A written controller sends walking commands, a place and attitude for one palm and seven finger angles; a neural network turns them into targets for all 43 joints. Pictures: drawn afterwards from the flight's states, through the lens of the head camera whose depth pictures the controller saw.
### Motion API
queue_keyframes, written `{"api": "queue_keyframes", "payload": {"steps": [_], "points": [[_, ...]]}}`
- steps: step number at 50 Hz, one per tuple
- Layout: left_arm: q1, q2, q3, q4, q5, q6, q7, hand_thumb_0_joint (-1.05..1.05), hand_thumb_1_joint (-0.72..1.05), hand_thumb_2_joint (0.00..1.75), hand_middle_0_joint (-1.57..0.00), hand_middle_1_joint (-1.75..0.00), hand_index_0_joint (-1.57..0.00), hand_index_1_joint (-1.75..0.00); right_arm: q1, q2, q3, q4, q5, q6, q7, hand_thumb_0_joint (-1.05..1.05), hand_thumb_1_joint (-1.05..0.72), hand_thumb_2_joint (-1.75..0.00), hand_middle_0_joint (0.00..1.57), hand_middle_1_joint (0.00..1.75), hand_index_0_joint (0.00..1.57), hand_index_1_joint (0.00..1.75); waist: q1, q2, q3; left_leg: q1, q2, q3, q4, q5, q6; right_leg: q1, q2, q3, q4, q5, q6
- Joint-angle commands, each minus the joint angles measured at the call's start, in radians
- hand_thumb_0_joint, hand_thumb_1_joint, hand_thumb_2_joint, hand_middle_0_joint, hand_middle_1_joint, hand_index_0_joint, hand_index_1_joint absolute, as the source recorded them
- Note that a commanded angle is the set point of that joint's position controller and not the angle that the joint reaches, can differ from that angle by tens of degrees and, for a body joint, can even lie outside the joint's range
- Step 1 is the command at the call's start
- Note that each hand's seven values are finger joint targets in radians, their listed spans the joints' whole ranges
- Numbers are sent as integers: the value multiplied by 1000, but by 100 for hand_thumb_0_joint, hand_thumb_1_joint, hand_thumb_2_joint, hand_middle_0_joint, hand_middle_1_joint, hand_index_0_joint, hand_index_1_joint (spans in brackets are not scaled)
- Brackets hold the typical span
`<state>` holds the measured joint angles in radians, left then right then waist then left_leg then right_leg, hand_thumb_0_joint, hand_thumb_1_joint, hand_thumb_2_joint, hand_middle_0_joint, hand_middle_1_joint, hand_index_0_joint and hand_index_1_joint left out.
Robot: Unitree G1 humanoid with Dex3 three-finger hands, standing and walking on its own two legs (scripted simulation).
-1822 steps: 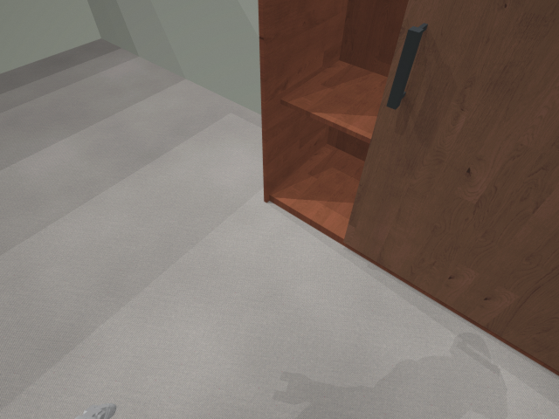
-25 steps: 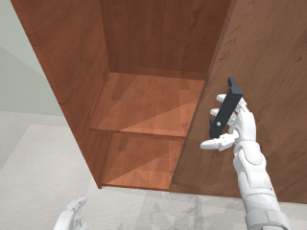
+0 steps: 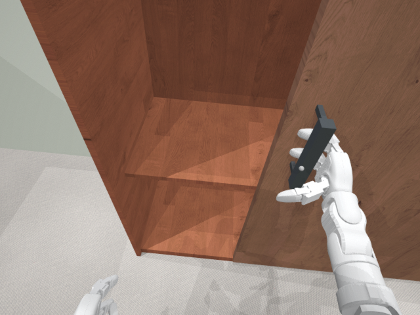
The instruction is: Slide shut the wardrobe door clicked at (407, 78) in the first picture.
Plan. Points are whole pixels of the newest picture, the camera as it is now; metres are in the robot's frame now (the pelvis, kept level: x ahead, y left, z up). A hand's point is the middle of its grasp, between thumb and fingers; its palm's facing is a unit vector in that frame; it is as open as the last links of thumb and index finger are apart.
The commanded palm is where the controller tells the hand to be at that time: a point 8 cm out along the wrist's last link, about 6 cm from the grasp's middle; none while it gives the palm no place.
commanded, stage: grip the handle and tug to test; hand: right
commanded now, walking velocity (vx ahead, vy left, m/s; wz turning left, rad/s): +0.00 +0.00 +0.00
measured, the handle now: (306, 149) +0.44 -0.16 +0.10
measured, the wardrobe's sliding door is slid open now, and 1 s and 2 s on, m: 0.43 0.43 0.42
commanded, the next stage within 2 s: tug the door sideways, standing still in 1.36 s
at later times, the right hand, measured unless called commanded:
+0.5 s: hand (303, 168) +0.38 -0.14 +0.11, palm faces +0.01 +1.00 -0.01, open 7.8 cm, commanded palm +0.35 -0.19 +0.10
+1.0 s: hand (302, 168) +0.38 -0.13 +0.11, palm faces +0.03 +1.00 -0.01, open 6.2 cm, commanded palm +0.34 -0.19 +0.10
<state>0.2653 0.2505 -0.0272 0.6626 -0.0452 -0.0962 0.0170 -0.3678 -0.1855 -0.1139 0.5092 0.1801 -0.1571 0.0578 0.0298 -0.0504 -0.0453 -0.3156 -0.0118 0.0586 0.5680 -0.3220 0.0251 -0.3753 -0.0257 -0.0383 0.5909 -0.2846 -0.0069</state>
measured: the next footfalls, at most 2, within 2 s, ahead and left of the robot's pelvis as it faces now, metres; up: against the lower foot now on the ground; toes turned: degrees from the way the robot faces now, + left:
none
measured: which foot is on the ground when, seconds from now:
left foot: down 0.00-1.00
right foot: down 0.00-1.00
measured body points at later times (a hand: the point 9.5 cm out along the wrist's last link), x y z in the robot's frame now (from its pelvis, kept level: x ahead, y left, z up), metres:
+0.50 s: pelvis +0.00 -0.01 +0.00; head +0.02 +0.01 +0.45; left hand +0.14 +0.24 -0.10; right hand +0.37 -0.19 +0.11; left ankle -0.02 +0.10 -0.73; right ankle +0.01 -0.11 -0.73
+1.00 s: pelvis +0.01 +0.00 +0.00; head +0.03 +0.01 +0.45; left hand +0.15 +0.24 -0.11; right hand +0.37 -0.19 +0.11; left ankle -0.02 +0.10 -0.73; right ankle +0.01 -0.11 -0.73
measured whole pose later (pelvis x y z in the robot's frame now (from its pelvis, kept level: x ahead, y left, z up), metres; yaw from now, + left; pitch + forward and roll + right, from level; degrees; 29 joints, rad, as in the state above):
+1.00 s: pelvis +0.01 +0.00 +0.00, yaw +0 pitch +4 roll +0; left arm 0.25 0.24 -0.02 0.65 -0.04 -0.07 0.02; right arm -0.28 -0.16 -0.10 0.37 0.17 -0.10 0.02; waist 0.02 -0.05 -0.05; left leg -0.28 -0.01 0.05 0.55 -0.33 0.02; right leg -0.34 -0.02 -0.04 0.57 -0.30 -0.01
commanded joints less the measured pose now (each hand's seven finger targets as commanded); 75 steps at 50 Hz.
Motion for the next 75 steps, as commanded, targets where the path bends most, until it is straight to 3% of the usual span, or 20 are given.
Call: {"api": "queue_keyframes", "payload": {"steps": [1,9,14,18,21,25,27,33,34,38,42,49,51,54,56,62,63,67,73,75], "points": [[-60,117,46,-133,1,-53,8,0,90,90,-20,-30,-20,-30,-373,-141,-40,-245,1,-80,-3,0,31,-38,32,123,32,123,5,42,-263,36,-1,-37,-69,328,-14,170,19,40,-50,216,-27],[-60,116,51,-139,4,-57,2,0,90,90,-20,-30,-20,-30,-308,-132,-39,-303,4,-81,-6,0,-6,-54,36,128,36,128,-6,56,-288,69,0,-30,-63,387,-13,190,15,38,-50,276,-26],[-72,118,46,-139,0,-50,6,0,90,90,-20,-30,-20,-30,-288,-129,-39,-287,8,-61,-5,0,-29,-64,38,131,38,131,-3,72,-230,48,-2,-29,-74,350,-13,168,13,38,-59,242,-26],[-73,119,49,-144,4,-47,7,0,90,90,-20,-30,-20,-30,-237,-165,-85,-291,11,-57,-6,0,-48,-72,41,134,41,134,-25,76,-262,87,1,-33,-71,388,-10,167,13,33,-56,272,-25],[-78,115,47,-150,2,-46,7,0,90,90,-20,-30,-20,-30,-253,-143,-61,-319,9,-57,-5,0,-62,-78,42,136,42,136,-16,37,-266,73,1,-30,-64,391,-10,184,13,34,-56,283,-21],[-77,114,49,-150,2,-43,7,0,90,90,-20,-30,-20,-30,-261,-116,-30,-327,2,-52,-13,0,-81,-86,44,139,44,139,-8,55,-257,59,-1,-25,-63,376,-11,192,8,39,-57,284,-20],[-76,115,52,-150,3,-45,5,0,90,90,-20,-30,-20,-30,-236,-124,-41,-342,0,-50,-16,0,-90,-90,45,140,45,140,-16,34,-272,60,0,-25,-61,391,-8,210,8,38,-51,307,-19],[-80,114,54,-156,6,-40,2,0,90,90,-20,-30,-20,-30,-188,-122,-31,-386,-2,-45,-16,0,-90,-90,45,140,45,140,-19,71,-284,93,1,-29,-60,458,-11,210,5,34,-47,358,-22],[-81,111,52,-157,6,-38,2,0,90,90,-20,-30,-20,-30,-192,-120,-27,-390,-7,-44,-17,0,-90,-90,45,140,45,140,-18,36,-270,86,2,-29,-58,453,-10,209,6,33,-49,356,-21],[-79,115,52,-151,5,-34,5,0,90,90,-20,-30,-20,-30,-221,-114,-16,-376,-11,-32,-23,0,-90,-90,45,140,45,140,-9,72,-251,67,0,-26,-67,425,-11,204,4,38,-50,334,-23],[-77,111,52,-152,5,-31,8,0,90,90,-20,-30,-20,-30,-236,-93,8,-392,-15,-27,-17,0,-90,-90,45,140,45,140,-2,29,-272,61,1,-24,-59,438,-11,229,7,38,-47,355,-20],[-78,111,53,-153,7,-29,7,0,90,90,-20,-30,-20,-30,-215,-104,0,-389,-13,-26,-12,0,-90,-90,45,140,45,140,-9,59,-280,87,2,-30,-65,457,-12,219,11,35,-47,347,-26],[-85,109,51,-161,6,-29,5,0,90,90,-20,-30,-20,-30,-155,-109,-11,-400,-9,-25,-6,0,-90,-90,45,140,45,140,-22,38,-290,101,4,-29,-60,476,-10,223,12,33,-47,367,-23],[-90,109,50,-171,6,-30,2,0,90,90,-20,-30,-20,-30,-119,-111,-17,-413,-2,-23,1,0,-90,-90,45,140,45,140,-27,75,-273,116,3,-28,-65,492,-12,207,11,32,-52,365,-26],[-98,105,50,-185,7,-31,0,0,90,90,-20,-30,-20,-30,-52,-111,-27,-445,2,-24,5,0,-90,-90,45,140,45,140,-45,34,-292,135,4,-29,-59,513,-10,217,12,25,-54,386,-24],[-112,100,51,-210,5,-32,-4,0,90,90,-20,-30,-20,-30,71,-104,-28,-528,10,-11,13,0,-90,-90,45,140,45,140,-54,49,-282,162,7,-26,-57,588,-13,224,7,16,-56,444,-24],[-114,102,51,-212,7,-30,-4,0,90,90,-20,-30,-20,-30,95,-107,-30,-530,11,-5,11,0,-90,-90,45,140,45,140,-54,83,-274,173,8,-28,-61,608,-15,214,6,14,-52,446,-27],[-121,93,52,-230,8,-30,-8,0,90,90,-20,-30,-20,-30,184,-78,-5,-635,9,11,10,0,-90,-90,45,140,45,140,-60,30,-298,182,12,-24,-51,660,-16,256,2,10,-47,522,-23],[-124,90,56,-244,13,-23,-11,0,90,90,-20,-30,-20,-30,305,-79,-4,-758,7,40,-2,0,-90,-90,45,140,45,140,-63,54,-309,223,23,-27,-46,792,-20,267,-7,4,-32,621,-23],[-107,101,55,-212,15,-14,-2,0,90,90,-20,-30,-20,-30,154,-114,-28,-696,-2,51,-18,0,-90,-90,45,140,45,140,-33,59,-265,179,18,-24,-43,762,-20,252,-6,12,-30,584,-20]]}}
